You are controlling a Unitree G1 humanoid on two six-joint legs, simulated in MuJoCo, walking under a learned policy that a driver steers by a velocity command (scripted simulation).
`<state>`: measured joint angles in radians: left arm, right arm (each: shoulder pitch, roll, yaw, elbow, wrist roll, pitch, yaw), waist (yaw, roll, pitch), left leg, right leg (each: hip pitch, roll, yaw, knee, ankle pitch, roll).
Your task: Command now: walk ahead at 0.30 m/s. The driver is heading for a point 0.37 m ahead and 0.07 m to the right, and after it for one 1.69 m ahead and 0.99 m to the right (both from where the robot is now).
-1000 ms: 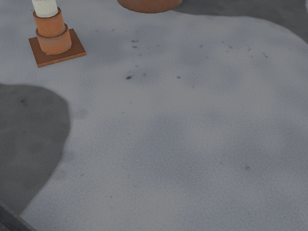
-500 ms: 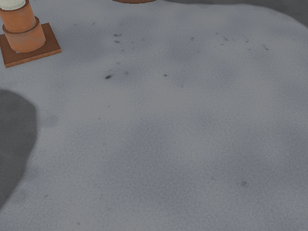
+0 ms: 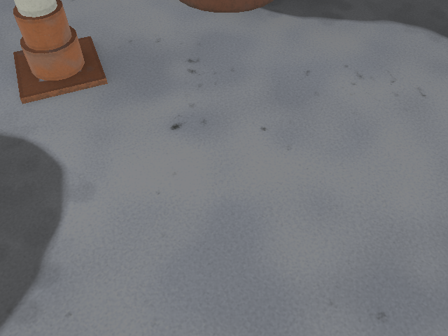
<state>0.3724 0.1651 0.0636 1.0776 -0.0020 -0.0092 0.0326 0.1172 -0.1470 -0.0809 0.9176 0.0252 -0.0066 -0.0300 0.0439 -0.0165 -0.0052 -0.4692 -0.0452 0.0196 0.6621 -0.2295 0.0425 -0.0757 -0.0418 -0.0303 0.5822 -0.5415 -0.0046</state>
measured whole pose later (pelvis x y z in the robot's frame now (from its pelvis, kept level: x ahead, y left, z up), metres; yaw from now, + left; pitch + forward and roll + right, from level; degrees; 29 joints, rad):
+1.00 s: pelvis +0.37 -0.09 +0.01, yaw -11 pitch +4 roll +2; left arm 0.49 0.20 0.08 1.01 -0.02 -0.05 0.02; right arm -0.13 -0.22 -0.05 0.83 0.02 -0.14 0.02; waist 0.10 -0.01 0.02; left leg -0.46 -0.04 0.01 0.49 -0.10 0.04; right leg -0.10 0.02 0.18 0.70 -0.48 -0.04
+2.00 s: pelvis +0.88 -0.32 +0.01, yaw -45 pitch +3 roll +1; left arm 0.36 0.29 0.08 0.74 -0.02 -0.04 0.02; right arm 0.04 -0.27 -0.05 0.75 0.00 -0.13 0.03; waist 0.05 -0.02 0.00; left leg -0.46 -0.04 0.00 0.56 -0.16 0.02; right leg -0.22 0.08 0.19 0.90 -0.52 -0.04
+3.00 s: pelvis +1.12 -0.61 +0.02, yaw -48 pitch +0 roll -1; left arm 0.19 0.23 0.02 0.85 0.02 -0.01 0.01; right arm 0.14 -0.24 -0.03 0.84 -0.01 0.00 -0.01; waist 0.01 -0.01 0.01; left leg -0.30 0.03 -0.02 0.54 -0.24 -0.02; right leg -0.21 0.02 -0.04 0.50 -0.29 -0.02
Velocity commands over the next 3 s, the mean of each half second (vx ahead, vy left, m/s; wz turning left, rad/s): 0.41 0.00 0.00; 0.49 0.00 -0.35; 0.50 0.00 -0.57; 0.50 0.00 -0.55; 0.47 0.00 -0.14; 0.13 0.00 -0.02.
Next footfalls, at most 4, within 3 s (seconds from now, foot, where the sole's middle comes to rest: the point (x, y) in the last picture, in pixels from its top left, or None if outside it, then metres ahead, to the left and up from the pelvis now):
0.42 right None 0.20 -0.20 -0.75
0.96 left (241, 327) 0.52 0.00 -0.75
1.46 right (350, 270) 0.71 -0.34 -0.75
1.94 left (334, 186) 1.05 -0.33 -0.75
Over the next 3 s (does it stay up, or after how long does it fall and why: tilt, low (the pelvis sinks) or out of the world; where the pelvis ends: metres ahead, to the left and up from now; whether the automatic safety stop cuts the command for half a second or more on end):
stays up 1.12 -0.61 0.02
